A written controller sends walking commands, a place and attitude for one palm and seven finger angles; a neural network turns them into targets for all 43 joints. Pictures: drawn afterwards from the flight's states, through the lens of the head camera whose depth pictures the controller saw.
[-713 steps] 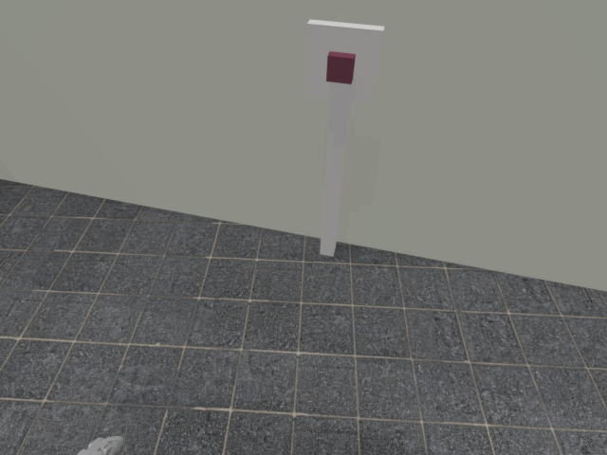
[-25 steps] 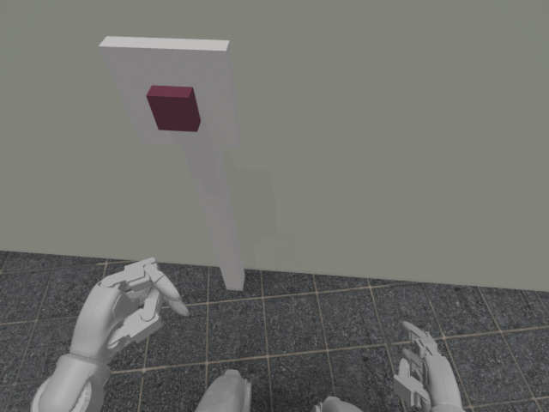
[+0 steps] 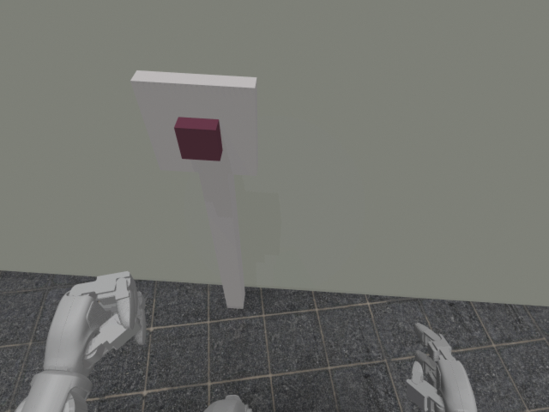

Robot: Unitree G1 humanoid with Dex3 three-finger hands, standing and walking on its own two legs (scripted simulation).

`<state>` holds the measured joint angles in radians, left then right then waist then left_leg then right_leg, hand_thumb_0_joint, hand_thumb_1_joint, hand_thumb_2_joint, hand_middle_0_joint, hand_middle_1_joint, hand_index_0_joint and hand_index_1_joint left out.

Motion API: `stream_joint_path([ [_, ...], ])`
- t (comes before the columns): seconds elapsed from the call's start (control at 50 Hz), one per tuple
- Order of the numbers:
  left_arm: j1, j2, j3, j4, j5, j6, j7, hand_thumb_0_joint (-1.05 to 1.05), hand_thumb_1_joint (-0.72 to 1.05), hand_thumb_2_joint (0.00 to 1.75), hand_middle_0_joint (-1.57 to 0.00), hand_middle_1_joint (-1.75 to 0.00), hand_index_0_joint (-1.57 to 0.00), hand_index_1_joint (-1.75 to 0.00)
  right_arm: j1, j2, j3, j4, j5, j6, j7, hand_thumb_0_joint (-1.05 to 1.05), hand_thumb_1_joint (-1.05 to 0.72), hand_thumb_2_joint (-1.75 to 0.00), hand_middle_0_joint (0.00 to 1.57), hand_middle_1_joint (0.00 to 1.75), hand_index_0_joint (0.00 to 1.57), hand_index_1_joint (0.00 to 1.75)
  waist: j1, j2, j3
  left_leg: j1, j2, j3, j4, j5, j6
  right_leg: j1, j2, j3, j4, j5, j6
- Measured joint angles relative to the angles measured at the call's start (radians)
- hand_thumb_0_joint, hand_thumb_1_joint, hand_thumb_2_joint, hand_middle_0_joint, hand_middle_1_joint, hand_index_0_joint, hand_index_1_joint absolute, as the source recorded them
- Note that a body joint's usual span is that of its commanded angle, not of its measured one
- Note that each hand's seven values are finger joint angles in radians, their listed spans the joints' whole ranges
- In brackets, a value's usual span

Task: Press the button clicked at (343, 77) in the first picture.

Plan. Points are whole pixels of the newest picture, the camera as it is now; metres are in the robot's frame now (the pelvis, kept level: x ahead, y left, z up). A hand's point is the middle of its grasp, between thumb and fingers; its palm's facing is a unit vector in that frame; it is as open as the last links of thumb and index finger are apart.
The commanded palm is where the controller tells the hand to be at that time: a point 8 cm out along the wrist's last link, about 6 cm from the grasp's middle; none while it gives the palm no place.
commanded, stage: raise the hand and make a fist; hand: left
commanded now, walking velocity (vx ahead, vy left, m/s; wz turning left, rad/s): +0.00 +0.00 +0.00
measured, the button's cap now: (200, 138) +0.51 +0.16 +0.11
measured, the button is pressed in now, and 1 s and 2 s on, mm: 0 0 0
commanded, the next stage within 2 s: aim a knuckle at the button in 0.78 s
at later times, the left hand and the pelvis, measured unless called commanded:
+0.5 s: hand (111, 301) +0.23 +0.21 +0.10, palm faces -0.01 -1.00 -0.06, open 3.1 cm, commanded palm +0.20 +0.27 +0.11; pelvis +0.00 +0.00 +0.02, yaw +1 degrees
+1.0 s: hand (135, 301) +0.23 +0.18 +0.10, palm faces +0.03 -1.00 -0.06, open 3.1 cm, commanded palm +0.21 +0.24 +0.10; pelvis +0.00 -0.02 +0.02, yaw +1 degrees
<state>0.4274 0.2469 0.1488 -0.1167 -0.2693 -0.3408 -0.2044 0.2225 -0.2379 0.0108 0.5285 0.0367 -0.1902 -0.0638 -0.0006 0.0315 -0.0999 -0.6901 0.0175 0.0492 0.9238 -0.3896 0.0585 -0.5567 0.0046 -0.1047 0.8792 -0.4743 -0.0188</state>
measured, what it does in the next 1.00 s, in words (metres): stands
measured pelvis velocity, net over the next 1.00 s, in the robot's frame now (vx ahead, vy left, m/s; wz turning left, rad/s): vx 0.00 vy -0.02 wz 0.02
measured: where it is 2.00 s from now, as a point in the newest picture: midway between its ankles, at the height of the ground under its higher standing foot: outside the picture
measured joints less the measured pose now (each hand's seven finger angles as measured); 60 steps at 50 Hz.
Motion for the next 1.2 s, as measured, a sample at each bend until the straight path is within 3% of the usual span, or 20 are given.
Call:
stream_joint_path([
  [0.2,-0.058,0.023,0.016,0.042,-0.003,0.122,-0.052,0.02,0.9,0.9,-1.3,-1.49,-1.29,-1.5,-0.005,0.015,0.054,-0.027,0.004,0.021,0.007,0.02,-0.9,-0.9,0.2,0.3,0.2,0.3,0.015,0.011,0.007,0.074,-0.011,-0.004,-0.061,0.024,0.01,0.083,-0.006,-0.004,-0.075,0.031,0.011],
  [0.38,-0.111,0.045,0.072,0.036,-0.022,0.117,-0.061,0.02,0.9,0.9,-1.3,-1.5,-1.29,-1.5,0.028,-0.002,0.06,0.014,0.005,0.003,0.004,0.02,-0.9,-0.9,0.21,0.3,0.21,0.3,0.015,0.008,0.031,0.126,-0.013,-0.012,-0.106,0.045,0.007,0.139,-0.003,-0.011,-0.128,0.055,0.009],
  [0.54,-0.118,0.049,0.075,0.087,-0.039,0.179,-0.102,0.02,0.9,0.9,-1.3,-1.5,-1.29,-1.5,0.041,-0.02,0.048,0.031,0.011,-0.01,-0.001,0.02,-0.9,-0.9,0.2,0.3,0.2,0.3,-0.001,0.017,0.031,0.16,-0.013,-0.003,-0.152,0.067,0.002,0.162,-0.002,-0.001,-0.161,0.073,0.005],
  [0.72,-0.106,0.029,0.076,0.075,-0.03,0.115,-0.069,0.02,0.9,0.9,-1.3,-1.5,-1.29,-1.5,0.04,-0.025,0.037,0.039,0.005,-0.028,0.006,0.02,-0.9,-0.9,0.2,0.3,0.2,0.3,0.003,0.007,0.039,0.164,-0.007,-0.01,-0.154,0.072,-0.012,0.164,0.005,-0.008,-0.153,0.068,-0.009],
  [0.94,-0.106,0.028,0.071,0.117,-0.044,0.11,-0.096,0.02,0.9,0.9,-1.3,-1.5,-1.3,-1.5,0.025,-0.02,0.038,0.044,0.009,-0.03,-0.004,0.02,-0.9,-0.9,0.2,0.3,0.2,0.3,0.004,0.02,0.034,0.166,0.002,-0.019,-0.156,0.073,-0.029,0.163,0.015,-0.015,-0.149,0.062,-0.025],
  [1.06,-0.216,0.026,0.07,0.198,-0.038,0.085,-0.093,0.02,0.9,0.9,-1.3,-1.5,-1.3,-1.5,0.014,-0.026,0.04,0.065,0.011,-0.03,-0.012,0.02,-0.9,-0.9,0.2,0.3,0.2,0.3,0.006,0.023,0.045,0.148,0.003,-0.03,-0.144,0.071,-0.037,0.147,0.016,-0.025,-0.133,0.054,-0.032],
  [1.2,-0.327,0.031,0.054,0.3,-0.023,0.104,-0.099,0.02,0.9,0.9,-1.3,-1.5,-1.3,-1.5,0.017,-0.026,0.037,0.078,0.014,-0.015,-0.014,0.02,-0.9,-0.9,0.2,0.3,0.2,0.3,-0.008,0.016,0.041,0.144,0.005,-0.016,-0.154,0.069,-0.041,0.131,0.017,-0.01,-0.128,0.05,-0.035],
])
